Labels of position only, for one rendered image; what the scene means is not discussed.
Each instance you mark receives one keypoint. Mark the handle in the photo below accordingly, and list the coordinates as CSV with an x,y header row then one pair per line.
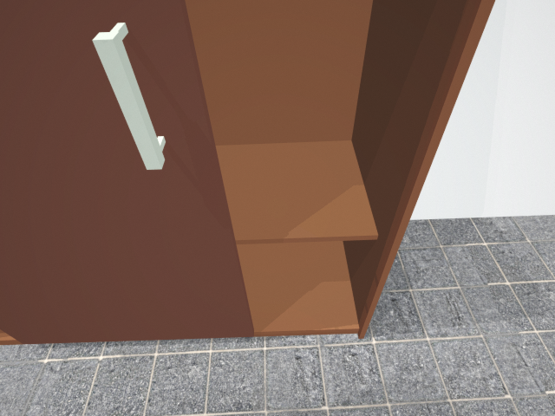
x,y
111,50

